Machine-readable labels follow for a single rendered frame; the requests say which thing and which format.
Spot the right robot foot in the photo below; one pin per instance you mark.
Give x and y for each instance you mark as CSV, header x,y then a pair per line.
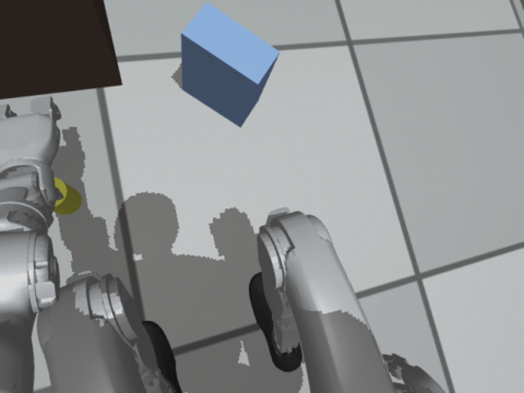
x,y
287,362

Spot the left robot hand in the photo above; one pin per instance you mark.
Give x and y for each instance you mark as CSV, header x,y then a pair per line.
x,y
34,136

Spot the right robot hand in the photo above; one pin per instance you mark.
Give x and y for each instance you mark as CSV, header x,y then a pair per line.
x,y
416,380

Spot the left robot arm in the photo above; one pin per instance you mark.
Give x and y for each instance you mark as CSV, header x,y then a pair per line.
x,y
29,272

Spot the left robot foot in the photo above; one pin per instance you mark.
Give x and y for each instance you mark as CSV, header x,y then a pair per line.
x,y
164,355

